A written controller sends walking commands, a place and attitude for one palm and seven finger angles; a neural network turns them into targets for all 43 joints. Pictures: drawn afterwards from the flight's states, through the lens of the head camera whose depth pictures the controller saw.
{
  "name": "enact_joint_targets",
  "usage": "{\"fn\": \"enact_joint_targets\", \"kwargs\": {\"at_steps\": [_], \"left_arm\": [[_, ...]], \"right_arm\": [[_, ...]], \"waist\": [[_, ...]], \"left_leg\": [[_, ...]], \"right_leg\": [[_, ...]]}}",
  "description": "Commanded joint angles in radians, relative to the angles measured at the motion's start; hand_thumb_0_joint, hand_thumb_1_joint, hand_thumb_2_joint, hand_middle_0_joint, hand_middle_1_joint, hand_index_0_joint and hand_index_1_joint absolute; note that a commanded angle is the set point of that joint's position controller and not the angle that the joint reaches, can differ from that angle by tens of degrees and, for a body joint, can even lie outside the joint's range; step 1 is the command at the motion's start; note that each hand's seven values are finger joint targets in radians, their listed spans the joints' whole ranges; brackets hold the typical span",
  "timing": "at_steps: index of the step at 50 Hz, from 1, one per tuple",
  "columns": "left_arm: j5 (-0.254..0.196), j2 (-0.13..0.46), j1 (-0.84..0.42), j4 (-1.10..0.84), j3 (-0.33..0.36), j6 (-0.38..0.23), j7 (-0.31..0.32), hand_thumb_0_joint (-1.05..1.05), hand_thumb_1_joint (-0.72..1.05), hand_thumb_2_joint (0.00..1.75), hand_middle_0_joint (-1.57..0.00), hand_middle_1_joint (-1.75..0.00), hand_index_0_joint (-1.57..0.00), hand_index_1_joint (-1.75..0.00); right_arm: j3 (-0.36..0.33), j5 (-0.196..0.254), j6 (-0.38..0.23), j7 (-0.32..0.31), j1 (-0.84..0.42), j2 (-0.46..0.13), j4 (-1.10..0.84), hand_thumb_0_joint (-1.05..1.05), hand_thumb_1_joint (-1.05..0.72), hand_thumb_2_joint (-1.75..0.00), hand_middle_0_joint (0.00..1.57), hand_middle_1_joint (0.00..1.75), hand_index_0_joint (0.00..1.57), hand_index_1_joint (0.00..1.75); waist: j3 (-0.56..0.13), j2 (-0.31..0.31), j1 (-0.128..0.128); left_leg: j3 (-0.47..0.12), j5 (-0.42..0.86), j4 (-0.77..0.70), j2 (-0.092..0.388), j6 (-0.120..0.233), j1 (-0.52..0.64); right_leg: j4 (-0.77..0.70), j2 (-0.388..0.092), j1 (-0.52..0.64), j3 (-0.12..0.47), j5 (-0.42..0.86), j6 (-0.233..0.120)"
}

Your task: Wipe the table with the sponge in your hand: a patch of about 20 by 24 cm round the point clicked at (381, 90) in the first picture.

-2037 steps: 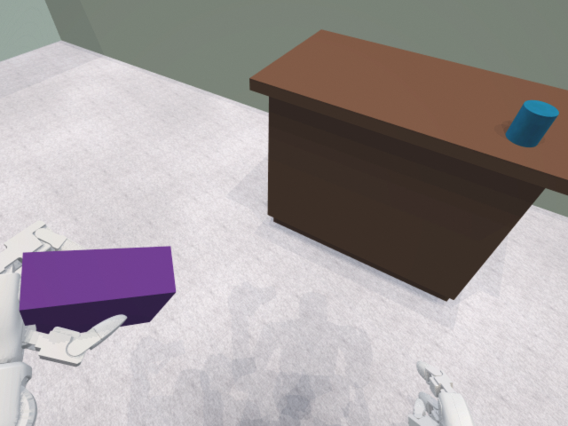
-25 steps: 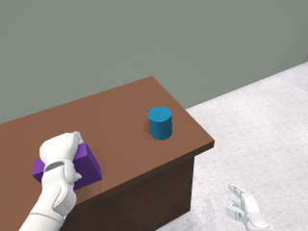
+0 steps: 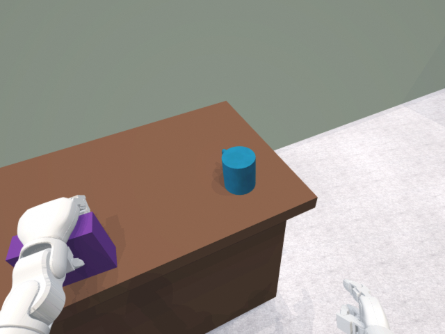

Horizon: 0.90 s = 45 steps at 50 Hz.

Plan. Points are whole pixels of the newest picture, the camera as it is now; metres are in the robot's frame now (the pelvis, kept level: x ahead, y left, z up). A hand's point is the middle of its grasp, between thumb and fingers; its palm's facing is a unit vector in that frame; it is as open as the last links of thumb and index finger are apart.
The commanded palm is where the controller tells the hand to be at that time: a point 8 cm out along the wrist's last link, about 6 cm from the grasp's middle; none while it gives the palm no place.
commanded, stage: wipe forward along the middle lane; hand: left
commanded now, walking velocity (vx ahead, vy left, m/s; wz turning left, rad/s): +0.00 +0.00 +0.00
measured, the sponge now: (73, 258) +0.23 +0.33 +0.02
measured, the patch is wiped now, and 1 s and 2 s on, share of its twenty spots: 1.00 1.00 1.00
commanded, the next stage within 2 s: slide back across to the first lane in 1.52 s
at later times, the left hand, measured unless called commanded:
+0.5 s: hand (67, 210) +0.30 +0.36 +0.07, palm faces -0.02 -0.06 -1.00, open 9.5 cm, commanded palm +0.28 +0.36 +0.11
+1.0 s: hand (69, 192) +0.35 +0.38 +0.07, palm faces -0.04 -0.05 -1.00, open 9.5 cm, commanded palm +0.33 +0.38 +0.11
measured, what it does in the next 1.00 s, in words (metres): shifts its weight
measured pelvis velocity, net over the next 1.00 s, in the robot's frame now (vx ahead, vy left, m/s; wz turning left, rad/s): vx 0.00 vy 0.07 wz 0.03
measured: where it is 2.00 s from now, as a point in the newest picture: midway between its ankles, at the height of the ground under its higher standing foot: outside the picture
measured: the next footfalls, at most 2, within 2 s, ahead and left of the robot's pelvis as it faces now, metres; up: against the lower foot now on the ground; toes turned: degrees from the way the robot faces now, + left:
none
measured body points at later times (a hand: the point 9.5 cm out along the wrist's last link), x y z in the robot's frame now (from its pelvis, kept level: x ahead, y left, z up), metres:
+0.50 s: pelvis -0.01 +0.04 +0.00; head -0.02 +0.01 +0.45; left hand +0.30 +0.36 +0.13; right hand +0.18 -0.20 -0.10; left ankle +0.00 +0.14 -0.74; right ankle -0.01 -0.04 -0.74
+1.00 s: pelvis +0.00 +0.07 +0.00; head +0.00 +0.05 +0.45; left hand +0.35 +0.38 +0.13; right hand +0.18 -0.17 -0.11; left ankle +0.00 +0.14 -0.74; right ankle -0.01 -0.04 -0.74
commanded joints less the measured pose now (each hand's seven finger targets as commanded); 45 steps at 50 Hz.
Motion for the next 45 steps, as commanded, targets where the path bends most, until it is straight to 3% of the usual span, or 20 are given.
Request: {"fn": "enact_joint_targets", "kwargs": {"at_steps": [1,3,5,8,9,11,13,16,18,21,23,26,28,29,33,36,38,39,43,45], "left_arm": [[0.048,0.24,-0.346,-0.03,0.077,0.004,0.04,0.0,0.1,1.3,-1.2,-1.6,-1.2,-1.6],[0.051,0.261,-0.395,0.004,0.088,0.006,0.036,0.0,0.1,1.3,-1.2,-1.6,-1.2,-1.6],[0.06,0.212,-0.432,0.057,0.034,0.009,0.033,0.0,0.1,1.3,-1.2,-1.6,-1.2,-1.6],[0.069,0.254,-0.409,0.101,0.076,0.008,0.025,0.0,0.1,1.3,-1.2,-1.6,-1.2,-1.6],[0.073,0.218,-0.419,0.107,0.038,0.007,0.023,0.0,0.1,1.3,-1.2,-1.6,-1.2,-1.6],[0.075,0.213,-0.428,0.146,0.035,0.008,0.021,0.0,0.1,1.3,-1.2,-1.6,-1.2,-1.6],[0.076,0.237,-0.416,0.164,0.065,0.007,0.02,0.0,0.1,1.3,-1.2,-1.6,-1.2,-1.6],[0.078,0.173,-0.43,0.168,0.013,0.007,0.027,0.0,0.1,1.3,-1.2,-1.6,-1.2,-1.6],[0.073,0.211,-0.451,0.17,0.051,0.006,0.034,0.0,0.1,1.3,-1.2,-1.6,-1.2,-1.6],[0.081,0.187,-0.488,0.207,0.019,0.017,0.041,0.0,0.1,1.3,-1.2,-1.6,-1.2,-1.6],[0.089,0.186,-0.53,0.202,0.015,0.018,0.044,0.0,0.1,1.3,-1.2,-1.6,-1.2,-1.6],[0.1,0.138,-0.542,0.227,-0.029,0.03,0.052,0.0,0.1,1.3,-1.2,-1.6,-1.2,-1.6],[0.1,0.163,-0.557,0.225,-0.007,0.035,0.054,0.0,0.1,1.3,-1.2,-1.6,-1.2,-1.6],[0.102,0.131,-0.581,0.233,-0.042,0.037,0.056,0.0,0.1,1.3,-1.2,-1.6,-1.2,-1.6],[0.105,0.186,-0.63,0.268,0.002,0.044,0.062,0.0,0.1,1.3,-1.2,-1.6,-1.2,-1.6],[0.117,0.13,-0.689,0.312,-0.06,0.048,0.06,0.0,0.1,1.3,-1.2,-1.6,-1.2,-1.6],[0.125,0.156,-0.692,0.315,-0.037,0.047,0.06,0.0,0.1,1.3,-1.2,-1.6,-1.2,-1.6],[0.128,0.136,-0.699,0.32,-0.06,0.047,0.059,0.0,0.1,1.3,-1.2,-1.6,-1.2,-1.6],[0.141,0.169,-0.757,0.371,-0.038,0.041,0.055,0.0,0.1,1.3,-1.2,-1.6,-1.2,-1.6],[0.139,0.156,-0.772,0.389,-0.054,0.037,0.055,0.0,0.1,1.3,-1.2,-1.6,-1.2,-1.6]], "right_arm": [[-0.03,-0.003,-0.056,-0.016,-0.194,-0.103,-0.152,0.0,-0.9,-0.9,0.2,0.3,0.2,0.3],[-0.026,0.0,-0.055,-0.022,-0.204,-0.104,-0.149,0.0,-0.9,-0.9,0.2,0.3,0.2,0.3],[-0.026,0.002,-0.053,-0.022,-0.178,-0.103,-0.144,0.0,-0.9,-0.9,0.2,0.3,0.2,0.3],[-0.027,0.002,-0.044,-0.016,-0.174,-0.109,-0.147,0.0,-0.9,-0.9,0.2,0.3,0.2,0.3],[-0.028,0.003,-0.04,-0.015,-0.16,-0.107,-0.149,0.0,-0.9,-0.9,0.2,0.3,0.2,0.3],[-0.03,0.003,-0.034,-0.011,-0.142,-0.111,-0.148,0.0,-0.9,-0.9,0.2,0.3,0.2,0.3],[-0.027,0.004,-0.026,-0.007,-0.152,-0.114,-0.158,0.0,-0.9,-0.9,0.2,0.3,0.2,0.3],[-0.032,0.007,-0.015,0.0,-0.136,-0.113,-0.165,0.0,-0.9,-0.9,0.2,0.3,0.2,0.3],[-0.03,0.009,-0.014,0.002,-0.144,-0.118,-0.17,0.0,-0.9,-0.9,0.2,0.3,0.2,0.3],[-0.034,0.011,-0.005,0.001,-0.124,-0.12,-0.161,0.0,-0.9,-0.9,0.2,0.3,0.2,0.3],[-0.031,0.014,-0.004,0.002,-0.136,-0.12,-0.166,0.0,-0.9,-0.9,0.2,0.3,0.2,0.3],[-0.037,0.014,0.002,0.007,-0.114,-0.12,-0.16,0.0,-0.9,-0.9,0.2,0.3,0.2,0.3],[-0.033,0.016,0.004,0.009,-0.123,-0.122,-0.165,0.0,-0.9,-0.9,0.2,0.3,0.2,0.3],[-0.036,0.015,0.007,0.01,-0.109,-0.119,-0.161,0.0,-0.9,-0.9,0.2,0.3,0.2,0.3],[-0.032,0.015,0.017,0.007,-0.106,-0.127,-0.155,0.0,-0.9,-0.9,0.2,0.3,0.2,0.3],[-0.031,0.016,0.021,0.009,-0.09,-0.122,-0.147,0.0,-0.9,-0.9,0.2,0.3,0.2,0.3],[-0.027,0.014,0.024,0.014,-0.096,-0.125,-0.152,0.0,-0.9,-0.9,0.2,0.3,0.2,0.3],[-0.03,0.014,0.027,0.014,-0.086,-0.12,-0.151,0.0,-0.9,-0.9,0.2,0.3,0.2,0.3],[-0.026,0.011,0.035,0.015,-0.074,-0.125,-0.147,0.0,-0.9,-0.9,0.2,0.3,0.2,0.3],[-0.029,0.011,0.04,0.014,-0.058,-0.123,-0.142,0.0,-0.9,-0.9,0.2,0.3,0.2,0.3]], "waist": [[-0.074,-0.097,-0.028],[-0.095,-0.113,-0.026],[-0.111,-0.107,-0.037],[-0.165,-0.102,-0.019],[-0.176,-0.094,-0.026],[-0.174,-0.117,-0.029],[-0.161,-0.108,-0.016],[-0.142,-0.109,-0.027],[-0.141,-0.111,-0.018],[-0.111,-0.143,-0.036],[-0.107,-0.102,-0.033],[-0.13,-0.087,-0.037],[-0.154,-0.078,-0.029],[-0.164,-0.085,-0.04],[-0.186,-0.124,-0.04],[-0.153,-0.108,-0.057],[-0.177,-0.065,-0.043],[-0.189,-0.051,-0.048],[-0.186,-0.069,-0.052],[-0.193,-0.086,-0.06]], "left_leg": [[0.041,0.113,-0.022,-0.055,0.047,-0.046],[0.038,0.105,-0.021,-0.056,0.046,-0.047],[0.044,0.099,-0.026,-0.053,0.046,-0.058],[0.038,0.126,-0.028,-0.054,0.045,-0.062],[0.044,0.134,-0.026,-0.055,0.046,-0.066],[0.045,0.135,-0.023,-0.052,0.044,-0.073],[0.037,0.134,-0.03,-0.052,0.043,-0.084],[0.04,0.136,-0.036,-0.048,0.041,-0.083],[0.031,0.132,-0.046,-0.045,0.042,-0.081],[0.036,0.119,-0.048,-0.043,0.041,-0.086],[0.025,0.115,-0.063,-0.038,0.039,-0.077],[0.021,0.132,-0.061,-0.032,0.033,-0.052],[0.008,0.141,-0.068,-0.028,0.03,-0.047],[0.012,0.149,-0.062,-0.027,0.03,-0.038],[0.006,0.149,-0.066,-0.023,0.028,-0.045],[0.003,0.147,-0.065,-0.017,0.021,-0.036],[-0.01,0.176,-0.069,-0.013,0.013,-0.021],[-0.008,0.187,-0.06,-0.014,0.013,-0.011],[-0.015,0.194,-0.059,-0.009,0.01,-0.022],[-0.012,0.201,-0.053,-0.01,0.01,-0.017]], "right_leg": [[-0.124,-0.116,0.015,0.161,0.176,0.076],[-0.129,-0.116,0.013,0.178,0.16,0.074],[-0.118,-0.119,0.017,0.138,0.16,0.079],[-0.099,-0.112,0.048,0.139,0.209,0.071],[-0.089,-0.114,0.061,0.116,0.227,0.074],[-0.085,-0.111,0.055,0.103,0.244,0.075],[-0.086,-0.107,0.047,0.111,0.235,0.068],[-0.082,-0.101,0.025,0.071,0.224,0.067],[-0.087,-0.097,0.02,0.078,0.204,0.062],[-0.092,-0.094,-0.004,0.057,0.175,0.066],[-0.094,-0.089,-0.032,0.05,0.135,0.057],[-0.085,-0.086,-0.042,0.016,0.126,0.052],[-0.082,-0.081,-0.039,0.017,0.122,0.046],[-0.076,-0.082,-0.038,0.003,0.128,0.05],[-0.078,-0.08,-0.034,0.008,0.133,0.05],[-0.073,-0.08,-0.077,-0.02,0.11,0.05],[-0.067,-0.076,-0.079,-0.018,0.119,0.039],[-0.063,-0.078,-0.075,-0.025,0.122,0.041],[-0.063,-0.076,-0.089,-0.026,0.127,0.037],[-0.06,-0.078,-0.084,-0.035,0.137,0.042]]}}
